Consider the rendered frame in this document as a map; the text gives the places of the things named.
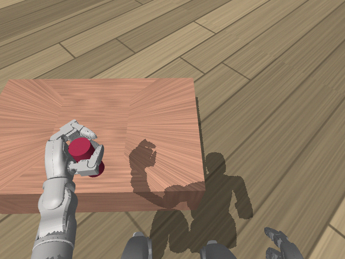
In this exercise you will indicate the left robot hand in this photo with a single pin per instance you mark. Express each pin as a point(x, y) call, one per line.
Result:
point(59, 162)

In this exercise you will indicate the right robot hand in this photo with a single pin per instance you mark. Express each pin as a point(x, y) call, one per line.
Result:
point(288, 250)

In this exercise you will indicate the can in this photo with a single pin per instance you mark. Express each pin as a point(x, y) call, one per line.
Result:
point(82, 149)

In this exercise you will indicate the left robot arm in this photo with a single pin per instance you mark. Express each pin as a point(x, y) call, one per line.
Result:
point(56, 233)

